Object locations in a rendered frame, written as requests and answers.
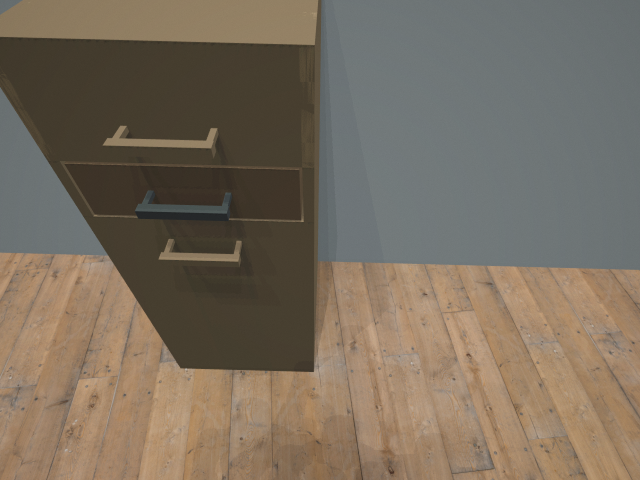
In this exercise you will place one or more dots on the drawer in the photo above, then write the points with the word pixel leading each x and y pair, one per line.
pixel 258 192

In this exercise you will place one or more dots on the handle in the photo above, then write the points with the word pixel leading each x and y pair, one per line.
pixel 200 259
pixel 146 210
pixel 159 148

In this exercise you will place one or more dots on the cabinet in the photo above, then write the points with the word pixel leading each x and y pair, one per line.
pixel 242 73

